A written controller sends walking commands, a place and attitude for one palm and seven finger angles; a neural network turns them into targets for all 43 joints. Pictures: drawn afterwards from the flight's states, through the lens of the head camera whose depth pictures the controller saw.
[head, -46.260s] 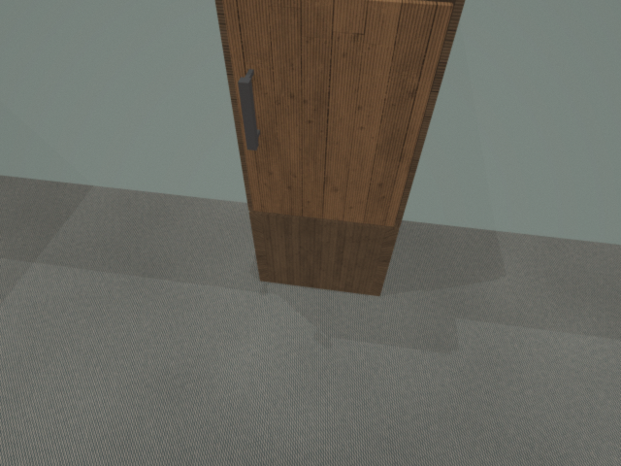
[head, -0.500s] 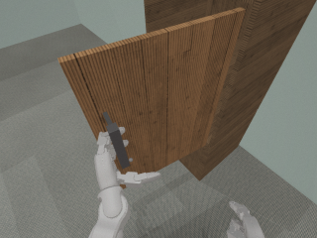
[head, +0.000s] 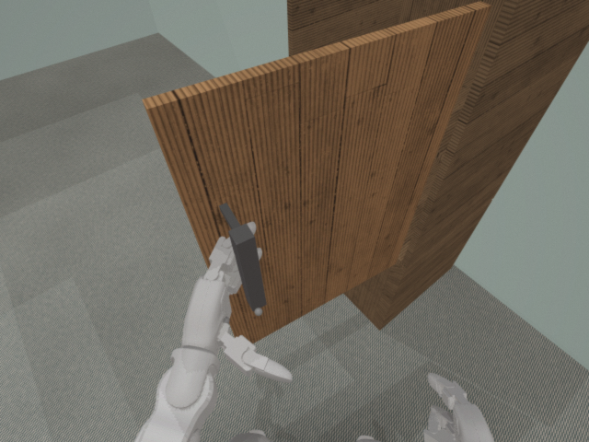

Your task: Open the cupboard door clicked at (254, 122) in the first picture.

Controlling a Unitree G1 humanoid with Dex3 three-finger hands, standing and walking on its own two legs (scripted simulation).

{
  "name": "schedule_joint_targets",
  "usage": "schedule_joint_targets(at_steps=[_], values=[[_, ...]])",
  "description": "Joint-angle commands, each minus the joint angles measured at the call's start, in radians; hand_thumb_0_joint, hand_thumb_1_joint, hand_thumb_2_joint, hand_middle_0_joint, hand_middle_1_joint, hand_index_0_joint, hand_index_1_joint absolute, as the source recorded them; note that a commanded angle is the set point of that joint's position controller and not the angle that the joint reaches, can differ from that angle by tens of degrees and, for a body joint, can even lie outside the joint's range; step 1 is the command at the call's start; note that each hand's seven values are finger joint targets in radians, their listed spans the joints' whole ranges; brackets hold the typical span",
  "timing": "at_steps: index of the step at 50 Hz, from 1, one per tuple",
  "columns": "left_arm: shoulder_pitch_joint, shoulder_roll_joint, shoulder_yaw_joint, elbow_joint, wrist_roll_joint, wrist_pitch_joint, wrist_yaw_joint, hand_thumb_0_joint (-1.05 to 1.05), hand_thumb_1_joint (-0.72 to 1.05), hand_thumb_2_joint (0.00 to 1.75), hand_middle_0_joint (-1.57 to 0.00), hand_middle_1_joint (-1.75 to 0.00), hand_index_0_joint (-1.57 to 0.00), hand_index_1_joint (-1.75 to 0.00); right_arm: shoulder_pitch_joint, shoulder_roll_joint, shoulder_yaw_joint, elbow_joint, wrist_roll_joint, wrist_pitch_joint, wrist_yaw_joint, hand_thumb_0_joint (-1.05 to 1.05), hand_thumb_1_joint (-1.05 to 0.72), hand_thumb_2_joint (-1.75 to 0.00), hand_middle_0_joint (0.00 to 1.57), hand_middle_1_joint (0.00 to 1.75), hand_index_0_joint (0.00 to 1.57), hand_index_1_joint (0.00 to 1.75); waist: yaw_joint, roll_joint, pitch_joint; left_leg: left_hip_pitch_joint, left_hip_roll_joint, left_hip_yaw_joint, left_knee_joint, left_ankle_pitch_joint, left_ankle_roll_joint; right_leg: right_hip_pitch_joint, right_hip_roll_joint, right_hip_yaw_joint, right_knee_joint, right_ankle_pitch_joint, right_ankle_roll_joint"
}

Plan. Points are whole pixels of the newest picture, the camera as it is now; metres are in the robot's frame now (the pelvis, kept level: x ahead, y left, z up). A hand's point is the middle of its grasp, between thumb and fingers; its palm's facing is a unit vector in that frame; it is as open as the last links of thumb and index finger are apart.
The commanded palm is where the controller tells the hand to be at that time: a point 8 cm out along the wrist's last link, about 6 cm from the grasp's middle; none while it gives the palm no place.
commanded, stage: slide the hand sideways off the handle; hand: left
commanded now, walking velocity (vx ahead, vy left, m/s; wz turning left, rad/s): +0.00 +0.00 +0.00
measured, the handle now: (242, 260) +0.34 +0.09 +0.07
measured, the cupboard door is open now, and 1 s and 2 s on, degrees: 82 83 83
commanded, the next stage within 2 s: draw the hand back to the body in 1.02 s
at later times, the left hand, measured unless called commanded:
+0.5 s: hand (237, 331) +0.24 +0.09 +0.07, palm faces -0.12 -0.99 -0.03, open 16.2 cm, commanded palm +0.22 +0.15 +0.07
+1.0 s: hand (185, 358) +0.21 +0.14 +0.06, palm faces -0.08 -1.00 -0.05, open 16.3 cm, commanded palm +0.18 +0.20 +0.07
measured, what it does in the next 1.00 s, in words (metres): stands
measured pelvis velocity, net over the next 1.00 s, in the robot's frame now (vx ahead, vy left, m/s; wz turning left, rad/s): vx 0.01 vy -0.01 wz -0.01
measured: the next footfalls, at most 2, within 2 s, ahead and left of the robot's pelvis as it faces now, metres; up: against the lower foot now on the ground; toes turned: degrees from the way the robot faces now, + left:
none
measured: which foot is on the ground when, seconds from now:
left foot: down 0.00-1.00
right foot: down 0.00-1.00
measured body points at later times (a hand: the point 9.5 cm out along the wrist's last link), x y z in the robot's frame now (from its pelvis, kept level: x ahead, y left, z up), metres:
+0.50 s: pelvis +0.01 +0.00 +0.00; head +0.05 -0.01 +0.44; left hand +0.24 +0.14 +0.07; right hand +0.18 -0.22 -0.08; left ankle +0.02 +0.11 -0.68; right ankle +0.02 -0.11 -0.68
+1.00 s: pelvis +0.01 -0.01 -0.01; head +0.05 -0.02 +0.43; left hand +0.21 +0.20 +0.07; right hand +0.19 -0.25 -0.08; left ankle +0.02 +0.11 -0.68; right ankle +0.02 -0.11 -0.68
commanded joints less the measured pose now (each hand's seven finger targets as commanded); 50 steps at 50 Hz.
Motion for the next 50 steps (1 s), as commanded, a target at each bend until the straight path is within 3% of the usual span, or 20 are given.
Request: schedule_joint_targets(at_steps=[1,3,6,7,11,12,17,19,21,25,27,32,39,42,45,47,48,49,50], values=[[-0.146,-0.086,-0.060,-0.300,-0.100,-0.053,-0.136,0.00,-0.50,0.30,-0.15,-0.30,-0.15,-0.30,-0.082,-0.103,-0.035,-0.207,0.026,-0.087,-0.020,0.00,-0.90,-0.90,0.20,0.30,0.20,0.30,-0.032,-0.078,-0.197,0.127,0.005,-0.034,-0.183,0.130,0.001,0.093,0.018,0.014,-0.156,0.142,-0.013],[-0.089,-0.093,-0.043,-0.301,-0.097,-0.039,-0.095,0.00,-0.50,0.30,-0.15,-0.30,-0.15,-0.30,-0.077,-0.101,-0.034,-0.217,0.025,-0.095,-0.012,0.00,-0.90,-0.90,0.20,0.30,0.20,0.30,-0.024,-0.095,-0.184,0.121,0.006,-0.034,-0.186,0.137,-0.001,0.085,0.018,0.005,-0.149,0.139,-0.010],[-0.016,-0.051,-0.009,-0.334,-0.055,-0.047,-0.045,0.00,-0.50,0.30,-0.15,-0.30,-0.15,-0.30,-0.064,-0.105,-0.038,-0.231,0.015,-0.094,0.001,0.00,-0.90,-0.90,0.20,0.30,0.20,0.30,-0.013,-0.111,-0.182,0.102,0.008,-0.027,-0.178,0.149,-0.003,0.085,0.018,0.009,-0.132,0.146,-0.012],[0.009,-0.024,0.007,-0.336,-0.037,-0.049,-0.035,0.00,-0.50,0.30,-0.15,-0.30,-0.15,-0.30,-0.063,-0.108,-0.039,-0.233,0.014,-0.090,0.004,0.00,-0.90,-0.90,0.20,0.30,0.20,0.30,-0.005,-0.087,-0.172,0.091,0.008,-0.026,-0.177,0.151,-0.004,0.084,0.018,0.012,-0.127,0.143,-0.016],[-0.001,-0.008,0.014,-0.367,-0.013,-0.062,-0.033,0.00,-0.50,0.30,-0.15,-0.30,-0.15,-0.30,-0.063,-0.105,-0.037,-0.248,0.009,-0.082,0.010,0.00,-0.90,-0.90,0.20,0.30,0.20,0.30,-0.018,-0.065,-0.161,0.068,0.006,-0.015,-0.154,0.112,-0.001,0.050,0.017,0.024,-0.118,0.113,-0.013],[0.023,0.020,0.044,-0.360,-0.015,-0.059,-0.035,0.00,-0.50,0.30,-0.15,-0.30,-0.15,-0.30,-0.055,-0.108,-0.039,-0.245,0.010,-0.077,0.008,0.00,-0.90,-0.90,0.20,0.30,0.20,0.30,-0.012,-0.078,-0.164,0.061,0.006,-0.014,-0.153,0.118,0.000,0.065,0.020,0.027,-0.121,0.120,-0.015],[0.079,0.050,0.101,-0.414,-0.063,-0.054,-0.066,0.00,-0.50,0.30,-0.15,-0.30,-0.15,-0.30,-0.056,-0.107,-0.037,-0.256,0.017,-0.075,-0.004,0.00,-0.90,-0.90,0.20,0.30,0.20,0.30,-0.004,-0.056,-0.198,0.066,0.003,-0.006,-0.144,0.145,0.000,0.098,0.026,0.032,-0.121,0.157,-0.014],[0.084,0.042,0.090,-0.434,-0.080,-0.056,-0.085,0.00,-0.50,0.30,-0.15,-0.30,-0.15,-0.30,-0.053,-0.108,-0.036,-0.256,0.019,-0.081,-0.006,0.00,-0.90,-0.90,0.20,0.30,0.20,0.30,-0.019,-0.048,-0.187,0.064,0.002,-0.004,-0.132,0.154,0.000,0.087,0.025,0.034,-0.120,0.181,-0.009],[0.133,0.063,0.126,-0.435,-0.098,-0.056,-0.096,0.00,-0.50,0.30,-0.15,-0.30,-0.15,-0.30,-0.044,-0.109,-0.038,-0.253,0.019,-0.085,-0.009,0.00,-0.90,-0.90,0.20,0.30,0.20,0.30,-0.013,-0.074,-0.194,0.053,0.001,-0.003,-0.127,0.164,0.000,0.102,0.027,0.034,-0.119,0.199,-0.006],[0.217,0.104,0.185,-0.437,-0.118,-0.059,-0.124,0.00,-0.50,0.30,-0.15,-0.30,-0.15,-0.30,-0.034,-0.112,-0.042,-0.253,0.020,-0.090,-0.013,0.00,-0.90,-0.90,0.20,0.30,0.20,0.30,-0.006,-0.087,-0.188,0.029,-0.002,0.002,-0.111,0.190,-0.001,0.116,0.027,0.041,-0.113,0.239,-0.003],[0.256,0.110,0.192,-0.466,-0.125,-0.068,-0.143,0.00,-0.50,0.30,-0.15,-0.30,-0.15,-0.30,-0.034,-0.114,-0.045,-0.259,0.022,-0.094,-0.014,0.00,-0.90,-0.90,0.20,0.30,0.20,0.30,-0.001,-0.066,-0.200,0.028,-0.005,0.003,-0.103,0.210,0.001,0.124,0.027,0.044,-0.106,0.259,-0.005],[0.325,0.134,0.220,-0.499,-0.153,-0.088,-0.183,0.00,-0.50,0.30,-0.15,-0.30,-0.15,-0.30,-0.025,-0.118,-0.052,-0.262,0.024,-0.105,-0.019,0.00,-0.90,-0.90,0.20,0.30,0.20,0.30,-0.009,-0.064,-0.199,0.006,-0.007,0.004,-0.076,0.218,0.002,0.113,0.027,0.049,-0.096,0.279,0.000],[0.358,0.177,0.281,-0.508,-0.201,-0.108,-0.256,0.00,-0.50,0.30,-0.15,-0.30,-0.15,-0.30,-0.028,-0.122,-0.061,-0.255,0.033,-0.114,-0.036,0.00,-0.90,-0.90,0.20,0.30,0.20,0.30,-0.020,-0.065,-0.187,-0.039,-0.010,0.006,-0.037,0.182,0.001,0.092,0.019,0.082,-0.107,0.243,0.011],[0.330,0.211,0.318,-0.504,-0.219,-0.111,-0.280,0.00,-0.50,0.30,-0.15,-0.30,-0.15,-0.30,-0.033,-0.128,-0.061,-0.252,0.035,-0.116,-0.045,0.00,-0.90,-0.90,0.20,0.30,0.20,0.30,-0.022,-0.075,-0.172,-0.063,-0.008,0.003,-0.027,0.149,0.001,0.082,0.019,0.095,-0.121,0.166,0.009],[0.367,0.207,0.327,-0.513,-0.240,-0.111,-0.304,0.00,-0.50,0.30,-0.15,-0.30,-0.15,-0.30,-0.035,-0.127,-0.062,-0.254,0.039,-0.123,-0.049,0.00,-0.90,-0.90,0.20,0.30,0.20,0.30,-0.010,-0.029,-0.202,-0.041,-0.010,0.000,-0.030,0.170,0.001,0.085,0.021,0.085,-0.107,0.191,0.006],[0.415,0.222,0.352,-0.507,-0.251,-0.102,-0.313,0.00,-0.50,0.30,-0.15,-0.30,-0.15,-0.30,-0.039,-0.124,-0.067,-0.254,0.043,-0.122,-0.050,0.00,-0.90,-0.90,0.20,0.30,0.20,0.30,0.001,-0.031,-0.219,-0.036,-0.009,-0.002,-0.033,0.195,0.000,0.103,0.026,0.076,-0.098,0.223,0.004],[0.432,0.202,0.337,-0.503,-0.257,-0.098,-0.320,0.00,-0.50,0.30,-0.15,-0.30,-0.15,-0.30,-0.040,-0.121,-0.065,-0.258,0.045,-0.122,-0.049,0.00,-0.90,-0.90,0.20,0.30,0.20,0.30,-0.003,-0.051,-0.210,-0.036,-0.009,-0.002,-0.036,0.195,0.001,0.102,0.026,0.072,-0.099,0.234,0.009],[0.430,0.223,0.354,-0.506,-0.258,-0.096,-0.323,0.00,-0.50,0.30,-0.15,-0.30,-0.15,-0.30,-0.041,-0.123,-0.068,-0.257,0.046,-0.119,-0.050,0.00,-0.90,-0.90,0.20,0.30,0.20,0.30,-0.003,-0.048,-0.200,-0.039,-0.008,-0.003,-0.038,0.196,0.000,0.095,0.027,0.070,-0.098,0.238,0.009],[0.426,0.203,0.332,-0.523,-0.261,-0.095,-0.328,0.00,-0.50,0.30,-0.15,-0.30,-0.15,-0.30,-0.042,-0.122,-0.064,-0.263,0.045,-0.120,-0.049,0.00,-0.90,-0.90,0.20,0.30,0.20,0.30,-0.006,-0.034,-0.198,-0.036,-0.010,-0.003,-0.040,0.191,0.001,0.088,0.028,0.065,-0.097,0.228,0.009]])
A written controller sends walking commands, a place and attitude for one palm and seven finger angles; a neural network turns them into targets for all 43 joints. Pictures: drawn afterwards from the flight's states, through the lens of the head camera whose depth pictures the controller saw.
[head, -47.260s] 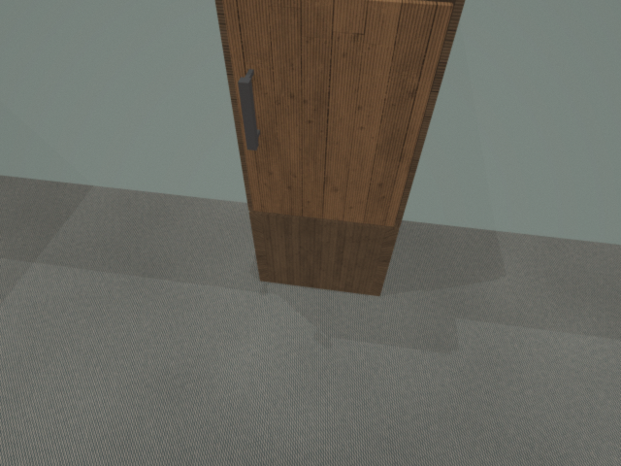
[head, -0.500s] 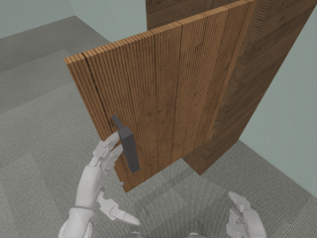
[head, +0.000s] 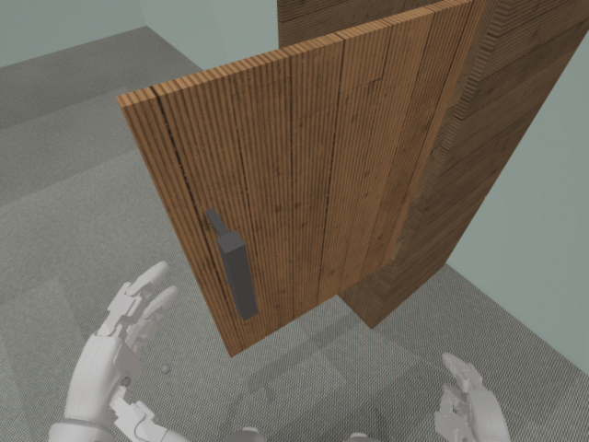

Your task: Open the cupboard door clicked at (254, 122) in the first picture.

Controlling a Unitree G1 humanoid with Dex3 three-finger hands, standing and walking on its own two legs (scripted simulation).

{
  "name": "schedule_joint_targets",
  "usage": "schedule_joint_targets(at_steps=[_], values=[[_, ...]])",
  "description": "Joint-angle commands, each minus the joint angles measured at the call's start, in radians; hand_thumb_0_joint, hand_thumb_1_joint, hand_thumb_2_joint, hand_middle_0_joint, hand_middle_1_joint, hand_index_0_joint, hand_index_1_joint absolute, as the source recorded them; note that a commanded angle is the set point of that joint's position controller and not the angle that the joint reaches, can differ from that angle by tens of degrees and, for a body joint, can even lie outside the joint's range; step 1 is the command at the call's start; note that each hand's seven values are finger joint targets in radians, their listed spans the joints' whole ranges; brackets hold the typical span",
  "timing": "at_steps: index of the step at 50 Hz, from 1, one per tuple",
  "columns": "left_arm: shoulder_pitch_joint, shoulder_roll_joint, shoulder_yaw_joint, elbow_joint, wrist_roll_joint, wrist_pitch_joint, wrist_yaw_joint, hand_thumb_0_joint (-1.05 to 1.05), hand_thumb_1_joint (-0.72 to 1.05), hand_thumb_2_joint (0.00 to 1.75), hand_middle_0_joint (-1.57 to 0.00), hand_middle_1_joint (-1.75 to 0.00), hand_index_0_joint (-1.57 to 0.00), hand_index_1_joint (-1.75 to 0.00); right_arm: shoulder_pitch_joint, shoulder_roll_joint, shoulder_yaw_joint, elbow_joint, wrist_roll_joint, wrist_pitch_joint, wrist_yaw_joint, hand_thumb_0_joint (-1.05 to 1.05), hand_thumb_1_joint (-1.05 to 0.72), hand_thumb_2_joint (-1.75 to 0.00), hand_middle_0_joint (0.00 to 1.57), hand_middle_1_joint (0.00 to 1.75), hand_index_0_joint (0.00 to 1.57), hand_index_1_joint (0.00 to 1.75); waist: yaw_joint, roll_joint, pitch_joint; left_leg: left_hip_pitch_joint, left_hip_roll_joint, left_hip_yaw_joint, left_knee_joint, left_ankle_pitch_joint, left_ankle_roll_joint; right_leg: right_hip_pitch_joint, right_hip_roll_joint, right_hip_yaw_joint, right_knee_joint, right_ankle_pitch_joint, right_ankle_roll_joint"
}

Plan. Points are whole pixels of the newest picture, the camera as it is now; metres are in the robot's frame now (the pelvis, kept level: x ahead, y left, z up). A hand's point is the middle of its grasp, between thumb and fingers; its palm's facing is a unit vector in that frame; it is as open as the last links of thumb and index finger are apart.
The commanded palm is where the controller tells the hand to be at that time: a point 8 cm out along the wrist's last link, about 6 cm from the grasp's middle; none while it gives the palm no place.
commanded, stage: slide the hand sideways off the handle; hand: left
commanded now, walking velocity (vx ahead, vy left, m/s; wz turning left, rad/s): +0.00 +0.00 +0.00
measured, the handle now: (232, 268) +0.32 +0.10 +0.08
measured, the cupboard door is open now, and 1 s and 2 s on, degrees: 83 83 83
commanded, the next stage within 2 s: draw the hand back to the body in 0.02 s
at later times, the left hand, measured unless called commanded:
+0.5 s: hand (115, 367) +0.18 +0.19 +0.12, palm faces -0.06 -1.00 -0.08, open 16.3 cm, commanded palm +0.16 +0.25 +0.14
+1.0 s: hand (30, 319) +0.20 +0.25 +0.17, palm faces +0.32 -0.87 -0.39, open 13.0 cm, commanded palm +0.16 +0.30 +0.20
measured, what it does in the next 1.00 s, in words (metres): rises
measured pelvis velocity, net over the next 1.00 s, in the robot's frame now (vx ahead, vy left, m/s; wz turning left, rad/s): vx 0.02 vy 0.03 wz -0.02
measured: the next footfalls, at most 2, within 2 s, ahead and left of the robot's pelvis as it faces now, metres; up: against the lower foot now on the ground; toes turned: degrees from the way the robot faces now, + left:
none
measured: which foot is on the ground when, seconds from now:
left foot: down 0.00-1.00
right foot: down 0.00-1.00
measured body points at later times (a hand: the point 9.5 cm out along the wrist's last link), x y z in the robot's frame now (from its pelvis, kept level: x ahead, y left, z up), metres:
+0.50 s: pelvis +0.00 +0.02 +0.01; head +0.00 +0.01 +0.46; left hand +0.18 +0.24 +0.12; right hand +0.18 -0.20 -0.05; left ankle +0.00 +0.12 -0.67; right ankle +0.01 -0.10 -0.67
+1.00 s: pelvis +0.02 +0.03 +0.06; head +0.01 +0.01 +0.51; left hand +0.18 +0.30 +0.19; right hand +0.19 -0.20 -0.02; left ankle +0.00 +0.12 -0.67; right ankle +0.01 -0.10 -0.67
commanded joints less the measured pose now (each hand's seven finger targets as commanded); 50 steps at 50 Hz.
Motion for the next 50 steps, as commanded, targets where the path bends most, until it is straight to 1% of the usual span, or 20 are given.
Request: schedule_joint_targets(at_steps=[1,5,8,10,11,13,18,21,26,31,32,33,34,36,37,40,42,45,48,50], values=[[0.007,0.084,0.048,-0.243,-0.029,-0.062,-0.018,0.00,-0.50,0.30,-0.15,-0.30,-0.15,-0.30,-0.059,-0.102,-0.048,-0.176,0.003,-0.062,-0.008,0.00,-0.90,-0.90,0.20,0.30,0.20,0.30,-0.008,-0.026,-0.142,0.053,-0.036,0.009,-0.141,0.254,0.019,0.157,0.002,0.072,-0.175,0.271,0.022],[-0.010,0.090,0.062,-0.217,-0.029,-0.061,-0.011,0.00,-0.50,0.30,-0.15,-0.30,-0.15,-0.30,-0.058,-0.104,-0.047,-0.171,-0.001,-0.066,-0.011,0.00,-0.90,-0.90,0.20,0.30,0.20,0.30,-0.011,-0.057,-0.113,0.028,-0.034,0.005,-0.131,0.207,0.018,0.127,0.003,0.077,-0.186,0.191,0.022],[-0.011,0.129,0.091,-0.290,-0.030,-0.066,-0.004,0.00,-0.50,0.30,-0.15,-0.30,-0.15,-0.30,-0.061,-0.104,-0.046,-0.186,0.004,-0.070,-0.012,0.00,-0.90,-0.90,0.20,0.30,0.20,0.30,0.007,-0.007,-0.159,0.065,-0.033,0.005,-0.151,0.220,0.019,0.146,0.007,0.067,-0.178,0.192,0.014],[-0.022,0.131,0.093,-0.324,-0.031,-0.056,0.002,0.00,-0.50,0.30,-0.15,-0.30,-0.15,-0.30,-0.060,-0.103,-0.040,-0.188,0.009,-0.070,-0.014,0.00,-0.90,-0.90,0.20,0.30,0.20,0.30,0.006,0.019,-0.158,0.092,-0.032,-0.001,-0.175,0.225,0.019,0.154,0.011,0.053,-0.181,0.194,0.013],[-0.006,0.128,0.092,-0.331,-0.035,-0.045,0.004,0.00,-0.50,0.30,-0.15,-0.30,-0.15,-0.30,-0.059,-0.099,-0.040,-0.189,0.011,-0.072,-0.015,0.00,-0.90,-0.90,0.20,0.30,0.20,0.30,0.008,0.032,-0.157,0.104,-0.031,0.001,-0.181,0.231,0.020,0.156,0.011,0.049,-0.186,0.205,0.014],[0.010,0.125,0.102,-0.304,-0.041,-0.019,0.005,0.00,-0.50,0.30,-0.15,-0.30,-0.15,-0.30,-0.064,-0.099,-0.036,-0.182,0.013,-0.071,-0.018,0.00,-0.90,-0.90,0.20,0.30,0.20,0.30,0.005,-0.002,-0.131,0.102,-0.028,-0.003,-0.192,0.235,0.020,0.171,0.013,0.047,-0.202,0.211,0.015],[0.003,0.125,0.099,-0.319,-0.054,0.039,-0.012,0.00,-0.50,0.30,-0.15,-0.30,-0.15,-0.30,-0.073,-0.106,-0.027,-0.183,0.020,-0.081,-0.021,0.00,-0.90,-0.90,0.20,0.30,0.20,0.30,0.001,0.014,-0.090,0.136,-0.023,-0.012,-0.237,0.212,0.020,0.174,0.014,0.030,-0.235,0.182,0.018],[0.000,0.148,0.134,-0.331,-0.064,0.060,-0.016,0.00,-0.50,0.30,-0.15,-0.30,-0.15,-0.30,-0.073,-0.110,-0.024,-0.178,0.023,-0.091,-0.024,0.00,-0.90,-0.90,0.20,0.30,0.20,0.30,0.005,-0.012,-0.078,0.150,-0.019,-0.018,-0.262,0.201,0.018,0.187,0.016,0.024,-0.254,0.167,0.020],[-0.035,0.169,0.161,-0.372,-0.071,0.081,-0.015,0.00,-0.50,0.30,-0.15,-0.30,-0.15,-0.30,-0.078,-0.113,-0.014,-0.170,0.026,-0.116,-0.027,0.00,-0.90,-0.90,0.20,0.30,0.20,0.30,0.013,0.030,-0.061,0.197,-0.014,-0.028,-0.304,0.200,0.015,0.205,0.017,0.013,-0.273,0.160,0.016],[-0.032,0.179,0.189,-0.377,-0.081,0.121,-0.028,0.00,-0.32,0.37,-0.16,-0.30,-0.16,-0.30,-0.081,-0.114,-0.013,-0.151,0.031,-0.136,-0.028,0.00,-0.90,-0.90,0.20,0.30,0.20,0.30,0.016,0.021,-0.055,0.240,-0.012,-0.027,-0.331,0.241,0.014,0.241,0.018,0.007,-0.302,0.209,0.020],[-0.030,0.321,0.244,-0.452,0.075,0.152,0.135,0.00,-0.29,0.39,-0.16,-0.30,-0.16,-0.30,-0.078,-0.100,-0.022,-0.162,0.013,-0.119,-0.055,0.00,-0.90,-0.90,0.20,0.30,0.20,0.30,0.077,0.028,-0.060,0.234,0.001,-0.013,-0.384,0.205,0.012,0.295,0.001,0.074,-0.358,0.185,0.002],[0.005,0.209,0.168,-0.463,0.095,0.179,0.203,0.00,-0.26,0.40,-0.16,-0.30,-0.16,-0.30,-0.077,-0.084,-0.010,-0.164,0.005,-0.113,-0.063,0.00,-0.90,-0.90,0.20,0.30,0.20,0.30,0.044,0.032,-0.006,0.244,-0.006,-0.003,-0.398,0.196,0.011,0.290,-0.007,0.072,-0.379,0.184,0.003],[0.041,0.177,0.144,-0.424,0.119,0.202,0.248,0.00,-0.22,0.42,-0.16,-0.30,-0.16,-0.30,-0.064,-0.080,-0.006,-0.144,0.005,-0.101,-0.062,0.00,-0.90,-0.90,0.20,0.30,0.20,0.30,0.039,0.047,0.035,0.254,0.002,-0.006,-0.416,0.196,0.009,0.299,-0.009,0.065,-0.389,0.181,0.004],[0.036,0.199,0.157,-0.440,0.148,0.220,0.300,0.00,-0.15,0.45,-0.16,-0.30,-0.16,-0.30,-0.075,-0.088,-0.006,-0.133,0.001,-0.085,-0.064,0.00,-0.90,-0.90,0.20,0.30,0.20,0.30,0.039,0.024,0.033,0.290,0.009,-0.006,-0.441,0.228,0.011,0.337,-0.009,0.058,-0.409,0.202,0.006],[0.029,0.213,0.169,-0.436,0.160,0.222,0.318,0.00,-0.12,0.47,-0.16,-0.30,-0.16,-0.30,-0.083,-0.093,-0.009,-0.124,-0.002,-0.083,-0.066,0.00,-0.90,-0.90,0.20,0.30,0.20,0.30,0.041,-0.005,0.027,0.308,0.010,-0.005,-0.451,0.241,0.014,0.358,-0.007,0.058,-0.428,0.210,0.007],[-0.013,0.220,0.169,-0.448,0.179,0.220,0.345,0.00,-0.01,0.51,-0.17,-0.30,-0.17,-0.30,-0.091,-0.094,-0.006,-0.106,-0.008,-0.084,-0.070,0.00,-0.90,-0.90,0.20,0.30,0.20,0.30,0.035,0.019,0.036,0.373,0.010,0.006,-0.493,0.265,0.018,0.395,-0.015,0.061,-0.464,0.233,0.011],[-0.022,0.245,0.202,-0.423,0.186,0.220,0.359,0.00,0.06,0.54,-0.17,-0.30,-0.17,-0.30,-0.103,-0.099,-0.006,-0.086,-0.012,-0.087,-0.072,0.00,-0.90,-0.90,0.20,0.30,0.20,0.30,0.044,-0.002,0.046,0.397,0.012,0.003,-0.522,0.291,0.017,0.435,-0.014,0.061,-0.490,0.253,0.009],[-0.033,0.234,0.208,-0.426,0.188,0.215,0.361,0.00,0.17,0.58,-0.17,-0.30,-0.17,-0.30,-0.115,-0.096,-0.006,-0.066,-0.013,-0.090,-0.069,0.00,-0.90,-0.90,0.20,0.30,0.20,0.30,0.044,0.020,0.051,0.452,0.011,0.013,-0.554,0.349,0.017,0.472,-0.015,0.061,-0.516,0.299,0.013],[-0.050,0.246,0.235,-0.411,0.187,0.209,0.364,0.00,0.27,0.63,-0.18,-0.30,-0.18,-0.30,-0.130,-0.098,-0.007,-0.045,-0.016,-0.095,-0.064,0.00,-0.90,-0.90,0.20,0.30,0.20,0.30,0.049,-0.002,0.056,0.482,0.015,0.013,-0.590,0.389,0.015,0.520,-0.016,0.059,-0.541,0.332,0.013],[-0.055,0.247,0.247,-0.412,0.187,0.205,0.362,0.00,0.34,0.66,-0.18,-0.30,-0.18,-0.30,-0.135,-0.098,-0.009,-0.033,-0.017,-0.096,-0.058,0.00,-0.90,-0.90,0.20,0.30,0.20,0.30,0.053,0.031,0.055,0.509,0.015,0.016,-0.605,0.437,0.012,0.542,-0.015,0.058,-0.554,0.359,0.014]])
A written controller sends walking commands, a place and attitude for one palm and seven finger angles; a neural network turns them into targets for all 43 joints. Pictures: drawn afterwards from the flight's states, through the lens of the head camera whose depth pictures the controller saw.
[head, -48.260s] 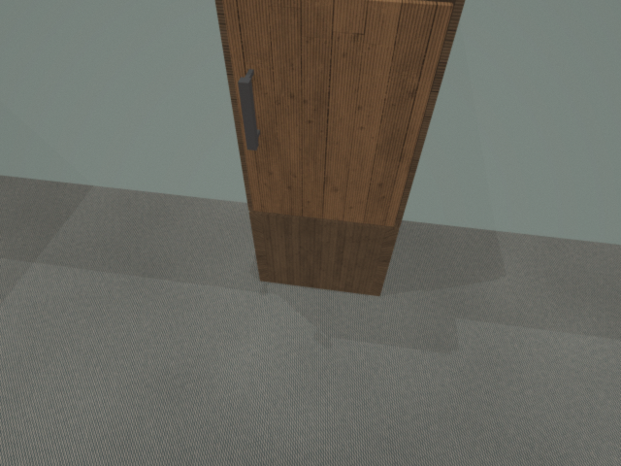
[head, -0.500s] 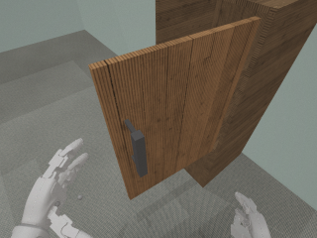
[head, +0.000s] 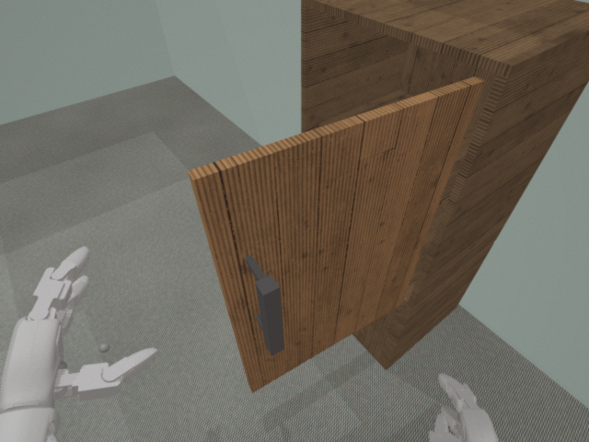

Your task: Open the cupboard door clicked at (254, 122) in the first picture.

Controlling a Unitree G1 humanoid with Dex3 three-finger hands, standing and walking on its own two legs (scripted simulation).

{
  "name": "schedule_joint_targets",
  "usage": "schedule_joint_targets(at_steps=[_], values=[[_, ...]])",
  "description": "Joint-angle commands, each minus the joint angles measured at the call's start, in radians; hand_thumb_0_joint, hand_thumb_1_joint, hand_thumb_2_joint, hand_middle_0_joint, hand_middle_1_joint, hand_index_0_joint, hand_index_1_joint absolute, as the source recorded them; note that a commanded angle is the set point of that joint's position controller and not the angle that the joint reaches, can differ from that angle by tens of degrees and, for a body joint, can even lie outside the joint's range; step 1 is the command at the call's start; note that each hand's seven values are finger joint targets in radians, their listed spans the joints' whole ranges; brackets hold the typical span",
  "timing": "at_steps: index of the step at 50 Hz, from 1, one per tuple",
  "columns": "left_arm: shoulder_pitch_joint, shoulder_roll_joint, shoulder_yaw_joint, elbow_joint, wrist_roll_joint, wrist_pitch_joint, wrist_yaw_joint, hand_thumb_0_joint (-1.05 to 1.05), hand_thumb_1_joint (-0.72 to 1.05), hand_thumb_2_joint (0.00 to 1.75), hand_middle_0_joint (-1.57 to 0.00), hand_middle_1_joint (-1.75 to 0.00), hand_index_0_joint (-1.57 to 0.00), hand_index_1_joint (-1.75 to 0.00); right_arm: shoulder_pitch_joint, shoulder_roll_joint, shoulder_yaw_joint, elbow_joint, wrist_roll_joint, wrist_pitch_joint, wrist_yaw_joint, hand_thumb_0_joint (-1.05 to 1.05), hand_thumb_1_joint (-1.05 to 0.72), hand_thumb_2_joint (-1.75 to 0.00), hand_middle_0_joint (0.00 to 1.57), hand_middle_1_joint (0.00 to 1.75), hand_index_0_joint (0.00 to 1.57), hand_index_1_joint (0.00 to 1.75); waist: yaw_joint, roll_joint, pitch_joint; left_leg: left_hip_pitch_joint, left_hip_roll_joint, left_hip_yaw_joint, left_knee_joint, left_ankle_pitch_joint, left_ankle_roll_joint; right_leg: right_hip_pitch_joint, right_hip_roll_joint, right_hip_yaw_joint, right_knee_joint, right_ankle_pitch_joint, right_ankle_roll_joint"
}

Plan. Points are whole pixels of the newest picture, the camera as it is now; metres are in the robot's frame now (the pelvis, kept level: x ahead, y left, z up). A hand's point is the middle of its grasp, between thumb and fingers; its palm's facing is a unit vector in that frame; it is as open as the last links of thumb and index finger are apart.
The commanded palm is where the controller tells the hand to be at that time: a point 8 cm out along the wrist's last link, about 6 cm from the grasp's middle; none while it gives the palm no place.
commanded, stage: draw the hand back to the body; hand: left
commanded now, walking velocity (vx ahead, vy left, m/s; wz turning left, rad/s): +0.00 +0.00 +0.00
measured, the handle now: (264, 307) +0.30 +0.08 +0.03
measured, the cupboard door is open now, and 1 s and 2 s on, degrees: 83 83 83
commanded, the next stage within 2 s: step back with the hand held close in 0.70 s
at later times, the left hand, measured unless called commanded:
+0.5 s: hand (75, 306) +0.20 +0.25 +0.16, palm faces +0.45 -0.80 -0.40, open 7.8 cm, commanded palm +0.15 +0.28 +0.18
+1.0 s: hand (74, 301) +0.20 +0.25 +0.17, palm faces +0.40 -0.79 -0.47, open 7.4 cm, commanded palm +0.15 +0.28 +0.19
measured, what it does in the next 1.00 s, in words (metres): stands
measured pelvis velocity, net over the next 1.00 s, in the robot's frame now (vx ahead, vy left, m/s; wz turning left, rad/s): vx -0.01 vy -0.01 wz -0.05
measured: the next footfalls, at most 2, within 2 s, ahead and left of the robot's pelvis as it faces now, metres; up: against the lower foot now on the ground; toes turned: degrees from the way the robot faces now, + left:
left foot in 1.88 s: -0.07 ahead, +0.11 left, +0.00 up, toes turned +5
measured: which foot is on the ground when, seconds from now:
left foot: down 0.00-1.00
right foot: down 0.00-1.00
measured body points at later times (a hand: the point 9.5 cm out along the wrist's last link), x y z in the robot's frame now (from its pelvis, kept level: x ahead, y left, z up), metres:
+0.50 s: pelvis +0.01 -0.01 +0.01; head -0.01 -0.03 +0.46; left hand +0.17 +0.29 +0.19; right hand +0.20 -0.24 -0.07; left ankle -0.02 +0.09 -0.73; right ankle -0.01 -0.12 -0.73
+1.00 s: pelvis -0.01 -0.01 +0.02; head -0.01 -0.03 +0.47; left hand +0.17 +0.29 +0.20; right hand +0.17 -0.25 -0.07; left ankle -0.02 +0.09 -0.73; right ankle -0.01 -0.12 -0.73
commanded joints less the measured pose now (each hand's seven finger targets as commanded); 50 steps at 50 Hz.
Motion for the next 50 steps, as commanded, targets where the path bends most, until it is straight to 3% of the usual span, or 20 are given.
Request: schedule_joint_targets(at_steps=[1,5,9,13,16,19,27,34,36,40,41,42,43,45,48,50], values=[[-0.091,0.147,0.126,-0.233,0.000,-0.078,0.016,0.00,0.37,0.68,-0.18,-0.30,-0.18,-0.30,-0.132,-0.109,-0.052,-0.150,-0.005,-0.070,0.003,0.00,-0.90,-0.90,0.20,0.30,0.20,0.30,0.003,0.026,-0.045,0.042,0.040,-0.035,-0.181,0.291,-0.028,0.086,-0.004,0.005,-0.117,0.188,-0.027],[-0.072,0.168,0.179,-0.210,-0.006,-0.082,0.014,0.00,0.51,0.74,-0.19,-0.30,-0.19,-0.30,-0.144,-0.107,-0.059,-0.131,-0.008,-0.067,0.013,0.00,-0.90,-0.90,0.20,0.30,0.20,0.30,0.013,-0.013,-0.046,0.071,0.041,-0.016,-0.196,0.378,-0.026,0.133,-0.003,0.008,-0.141,0.270,-0.025],[-0.098,0.181,0.212,-0.212,-0.009,-0.087,0.009,0.00,0.65,0.80,-0.19,-0.30,-0.19,-0.30,-0.150,-0.111,-0.066,-0.119,-0.007,-0.056,0.021,0.00,-0.90,-0.90,0.20,0.30,0.20,0.30,0.014,0.011,-0.056,0.108,0.044,-0.007,-0.207,0.448,-0.028,0.158,-0.003,0.015,-0.160,0.321,-0.023],[-0.142,0.205,0.250,-0.201,-0.014,-0.093,0.011,0.00,0.80,0.86,-0.20,-0.30,-0.20,-0.30,-0.160,-0.109,-0.069,-0.109,-0.009,-0.050,0.023,0.00,-0.90,-0.90,0.20,0.30,0.20,0.30,0.014,-0.007,-0.045,0.123,0.040,0.003,-0.219,0.423,-0.022,0.168,-0.002,0.019,-0.183,0.329,-0.021],[-0.178,0.223,0.277,-0.213,-0.017,-0.101,0.010,0.00,0.90,0.90,-0.20,-0.30,-0.20,-0.30,-0.167,-0.109,-0.071,-0.103,-0.008,-0.048,0.027,0.00,-0.90,-0.90,0.20,0.30,0.20,0.30,0.016,0.013,-0.055,0.142,0.039,0.007,-0.228,0.429,-0.021,0.176,-0.001,0.019,-0.193,0.335,-0.020],[-0.140,0.166,0.231,-0.141,-0.022,-0.092,-0.001,0.00,0.90,0.90,-0.20,-0.30,-0.20,-0.30,-0.172,-0.111,-0.074,-0.098,-0.007,-0.037,0.032,0.00,-0.90,-0.90,0.20,0.30,0.20,0.30,0.012,-0.029,-0.010,0.133,0.040,0.010,-0.239,0.404,-0.017,0.167,0.000,0.018,-0.207,0.325,-0.016],[-0.175,0.225,0.271,-0.187,-0.016,-0.108,0.004,0.00,0.90,0.90,-0.20,-0.30,-0.20,-0.30,-0.188,-0.110,-0.077,-0.093,-0.011,-0.039,0.030,0.00,-0.90,-0.90,0.20,0.30,0.20,0.30,0.022,0.001,-0.036,0.144,0.030,0.016,-0.244,0.358,-0.012,0.195,-0.001,0.033,-0.228,0.312,-0.021],[-0.185,0.201,0.250,-0.182,-0.015,-0.117,0.004,0.00,0.90,0.90,-0.20,-0.30,-0.20,-0.30,-0.192,-0.104,-0.077,-0.084,-0.009,-0.052,0.027,0.00,-0.90,-0.90,0.20,0.30,0.20,0.30,0.015,0.032,-0.008,0.154,0.029,0.018,-0.256,0.307,-0.013,0.172,0.000,0.036,-0.247,0.258,-0.020],[-0.168,0.197,0.254,-0.151,-0.018,-0.118,0.005,0.00,0.90,0.90,-0.20,-0.30,-0.20,-0.30,-0.192,-0.103,-0.079,-0.081,-0.010,-0.052,0.027,0.00,-0.90,-0.90,0.20,0.30,0.20,0.30,0.018,-0.016,0.002,0.146,0.029,0.016,-0.262,0.295,-0.011,0.170,0.003,0.034,-0.253,0.243,-0.017],[-0.180,0.192,0.246,-0.155,-0.017,-0.125,0.002,0.00,0.90,0.90,-0.20,-0.30,-0.20,-0.30,-0.194,-0.106,-0.082,-0.080,-0.008,-0.055,0.028,0.00,-0.90,-0.90,0.20,0.30,0.20,0.30,0.015,-0.014,0.004,0.153,0.029,0.016,-0.264,0.283,-0.009,0.167,0.002,0.039,-0.259,0.231,-0.017],[-0.266,0.233,0.269,-0.236,-0.015,-0.137,0.006,0.00,0.90,0.90,-0.20,-0.30,-0.20,-0.30,-0.202,-0.108,-0.080,-0.083,-0.010,-0.063,0.028,0.00,-0.90,-0.90,0.20,0.30,0.20,0.30,0.016,0.014,-0.031,0.163,0.024,0.017,-0.260,0.290,-0.008,0.182,-0.001,0.042,-0.257,0.244,-0.018],[-0.432,0.400,0.438,-0.247,-0.002,-0.191,0.021,0.00,0.90,0.90,-0.20,-0.30,-0.20,-0.30,-0.178,-0.112,-0.064,-0.113,0.002,-0.047,0.028,0.00,-0.90,-0.90,0.20,0.30,0.20,0.30,-0.024,0.059,0.089,0.092,0.031,-0.004,-0.244,0.195,0.000,0.078,-0.039,0.156,-0.310,0.283,-0.027],[-0.269,0.278,0.354,-0.140,-0.006,-0.192,0.005,0.00,0.90,0.90,-0.20,-0.30,-0.20,-0.30,-0.176,-0.109,-0.078,-0.088,-0.004,-0.033,0.027,0.00,-0.90,-0.90,0.20,0.30,0.20,0.30,-0.031,-0.043,0.046,0.105,0.037,-0.009,-0.213,0.195,0.003,0.073,-0.063,0.166,-0.314,0.321,-0.028],[-0.121,0.202,0.287,-0.094,-0.004,-0.187,-0.013,0.00,0.90,0.90,-0.20,-0.30,-0.20,-0.30,-0.174,-0.123,-0.090,-0.100,-0.008,-0.006,0.037,0.00,-0.90,-0.90,0.20,0.30,0.20,0.30,-0.035,-0.072,-0.016,0.135,0.041,0.006,-0.206,0.254,0.003,0.090,-0.069,0.156,-0.293,0.412,-0.022],[-0.085,0.205,0.280,-0.116,0.000,-0.187,-0.010,0.00,0.90,0.90,-0.20,-0.30,-0.20,-0.30,-0.177,-0.133,-0.099,-0.114,-0.005,0.024,0.037,0.00,-0.90,-0.90,0.20,0.30,0.20,0.30,-0.039,-0.040,-0.071,0.121,0.062,0.010,-0.225,0.331,-0.005,0.124,-0.065,0.128,-0.243,0.489,-0.014],[-0.068,0.229,0.301,-0.144,0.000,-0.184,-0.002,0.00,0.90,0.90,-0.20,-0.30,-0.20,-0.30,-0.181,-0.132,-0.105,-0.128,-0.002,0.040,0.034,0.00,-0.90,-0.90,0.20,0.30,0.20,0.30,-0.038,-0.055,-0.104,0.113,0.072,0.010,-0.225,0.389,-0.006,0.140,-0.057,0.118,-0.212,0.539,-0.008]])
